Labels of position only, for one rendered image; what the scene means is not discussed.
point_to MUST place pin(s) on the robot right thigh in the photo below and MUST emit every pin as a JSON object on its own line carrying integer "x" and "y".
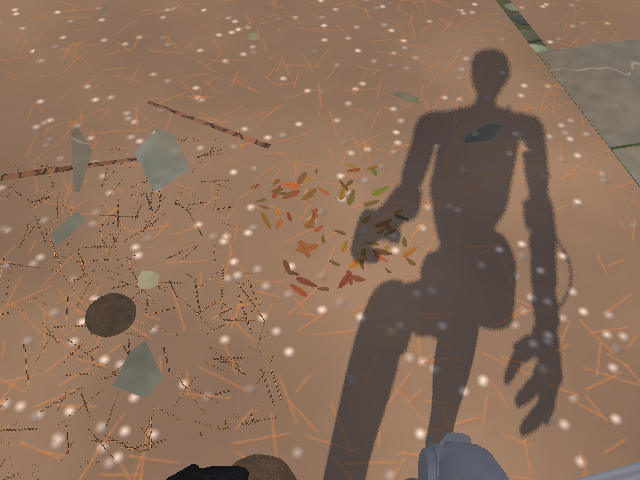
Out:
{"x": 458, "y": 461}

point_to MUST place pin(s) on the robot right shin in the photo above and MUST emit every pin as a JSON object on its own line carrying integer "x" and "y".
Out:
{"x": 458, "y": 437}

